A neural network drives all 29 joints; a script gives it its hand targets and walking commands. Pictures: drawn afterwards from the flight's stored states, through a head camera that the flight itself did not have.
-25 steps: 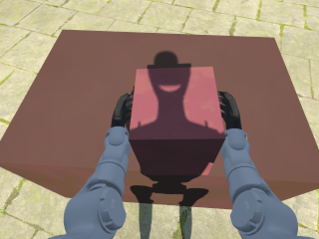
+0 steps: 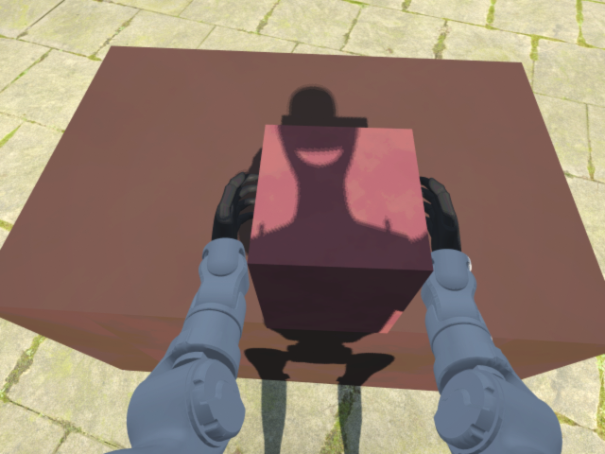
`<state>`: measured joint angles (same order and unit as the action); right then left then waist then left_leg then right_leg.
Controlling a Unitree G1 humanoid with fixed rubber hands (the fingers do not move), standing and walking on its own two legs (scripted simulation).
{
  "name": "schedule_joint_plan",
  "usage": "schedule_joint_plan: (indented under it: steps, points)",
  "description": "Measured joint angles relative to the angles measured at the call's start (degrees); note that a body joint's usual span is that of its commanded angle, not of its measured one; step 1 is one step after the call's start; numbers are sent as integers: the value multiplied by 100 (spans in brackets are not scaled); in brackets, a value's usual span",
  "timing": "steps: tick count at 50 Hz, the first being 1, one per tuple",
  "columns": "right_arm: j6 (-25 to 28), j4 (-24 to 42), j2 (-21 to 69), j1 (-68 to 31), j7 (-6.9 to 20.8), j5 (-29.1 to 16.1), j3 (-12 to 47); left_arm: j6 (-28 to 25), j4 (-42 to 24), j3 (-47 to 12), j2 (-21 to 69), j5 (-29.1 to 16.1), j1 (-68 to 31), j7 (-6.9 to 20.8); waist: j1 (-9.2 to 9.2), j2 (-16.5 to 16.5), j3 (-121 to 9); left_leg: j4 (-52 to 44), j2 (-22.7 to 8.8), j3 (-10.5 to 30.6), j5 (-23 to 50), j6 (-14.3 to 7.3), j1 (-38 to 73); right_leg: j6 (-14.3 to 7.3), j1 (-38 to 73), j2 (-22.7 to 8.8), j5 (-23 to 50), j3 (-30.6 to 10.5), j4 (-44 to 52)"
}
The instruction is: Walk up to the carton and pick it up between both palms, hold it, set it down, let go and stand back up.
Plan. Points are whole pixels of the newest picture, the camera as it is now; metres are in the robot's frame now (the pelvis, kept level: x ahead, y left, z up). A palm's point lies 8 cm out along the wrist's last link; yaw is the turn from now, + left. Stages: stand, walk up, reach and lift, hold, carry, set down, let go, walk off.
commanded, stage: set down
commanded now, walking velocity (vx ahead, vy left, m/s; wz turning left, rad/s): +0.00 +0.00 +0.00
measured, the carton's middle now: (332, 238) +0.43 -0.03 -0.03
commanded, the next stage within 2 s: none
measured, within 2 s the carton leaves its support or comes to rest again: neither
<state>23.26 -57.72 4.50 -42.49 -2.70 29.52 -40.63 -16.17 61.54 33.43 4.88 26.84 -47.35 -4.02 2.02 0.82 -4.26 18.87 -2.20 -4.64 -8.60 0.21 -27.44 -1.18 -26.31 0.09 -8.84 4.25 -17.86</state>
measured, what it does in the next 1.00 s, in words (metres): stands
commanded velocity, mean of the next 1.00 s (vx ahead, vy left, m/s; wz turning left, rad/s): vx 0.00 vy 0.00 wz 0.00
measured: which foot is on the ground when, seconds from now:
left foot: down 0.00-1.00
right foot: down 0.00-1.00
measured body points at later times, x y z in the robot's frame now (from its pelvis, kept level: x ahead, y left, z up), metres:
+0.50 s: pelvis +0.00 +0.00 +0.00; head +0.12 +0.01 +0.43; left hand +0.44 +0.12 +0.01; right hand +0.41 -0.18 +0.02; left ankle -0.02 +0.12 -0.74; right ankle -0.02 -0.10 -0.74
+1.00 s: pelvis -0.01 +0.00 -0.02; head +0.10 +0.01 +0.42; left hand +0.45 +0.13 +0.00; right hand +0.43 -0.18 +0.00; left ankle -0.02 +0.12 -0.74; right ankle -0.02 -0.10 -0.74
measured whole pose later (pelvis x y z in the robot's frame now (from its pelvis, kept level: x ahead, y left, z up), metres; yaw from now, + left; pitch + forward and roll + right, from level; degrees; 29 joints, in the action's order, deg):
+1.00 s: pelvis -0.01 +0.00 -0.02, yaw -3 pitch +25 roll -1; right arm 20.9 -79.0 -6.4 -53.1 -6.3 -3.8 -8.8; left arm -21.9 85.8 12.0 -6.8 2.0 -57.7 -8.3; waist 0.7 -0.5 -13.3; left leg 33.0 -4.7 -5.8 -14.4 0.1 -43.4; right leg -1.2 -42.0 1.7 -12.0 2.2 -29.0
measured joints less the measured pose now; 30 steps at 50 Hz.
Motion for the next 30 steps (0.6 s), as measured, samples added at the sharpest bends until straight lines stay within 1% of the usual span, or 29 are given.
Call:
schedule_joint_plan:
  steps: [23,30]
  points:
    - [-21,152,93,-66,89,23,-100,-47,-221,199,47,230,-26,56,48,52,31,49,-6,-12,18,-7,-146,-2,-149,-5,17,9,-52]
    - [-47,241,139,-72,130,129,-180,-47,-250,244,59,291,-34,87,16,70,96,79,-17,-49,-11,-8,-101,1,-119,1,3,-24,-80]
